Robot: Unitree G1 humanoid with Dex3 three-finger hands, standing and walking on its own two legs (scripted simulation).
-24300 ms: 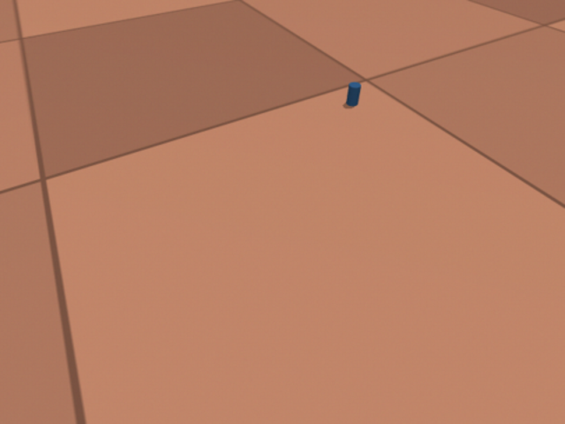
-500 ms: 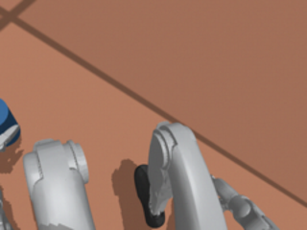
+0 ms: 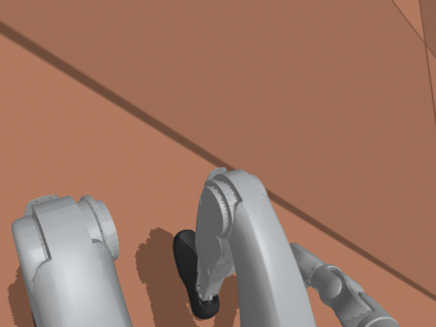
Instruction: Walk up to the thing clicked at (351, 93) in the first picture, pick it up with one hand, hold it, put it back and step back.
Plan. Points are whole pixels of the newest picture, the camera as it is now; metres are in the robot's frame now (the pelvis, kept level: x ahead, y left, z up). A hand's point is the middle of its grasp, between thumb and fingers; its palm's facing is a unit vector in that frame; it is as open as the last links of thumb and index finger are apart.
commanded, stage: loosen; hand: left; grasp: from the side
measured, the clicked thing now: out of the picture +0.39 +0.30 -0.21
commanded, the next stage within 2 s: open in 0.20 s
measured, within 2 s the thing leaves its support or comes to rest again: rests again in 1.06 s
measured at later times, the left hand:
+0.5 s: hand out of the picture +0.40 +0.30 -0.16, palm faces +0.44 -0.90 +0.01, open 13.5 cm
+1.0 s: hand out of the picture +0.40 +0.33 -0.14, palm faces +0.44 -0.90 +0.01, open 17.4 cm
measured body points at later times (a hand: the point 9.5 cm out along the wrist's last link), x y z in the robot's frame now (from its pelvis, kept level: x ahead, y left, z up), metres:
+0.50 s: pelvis +0.00 +0.01 +0.00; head +0.20 +0.20 +0.34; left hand +0.38 +0.35 -0.16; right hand +0.17 -0.23 -0.04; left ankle +0.08 +0.13 -0.25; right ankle +0.13 -0.13 -0.25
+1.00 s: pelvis +0.00 +0.00 +0.00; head +0.20 +0.20 +0.35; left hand +0.37 +0.37 -0.14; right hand +0.17 -0.24 -0.03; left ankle +0.08 +0.13 -0.25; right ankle +0.13 -0.13 -0.25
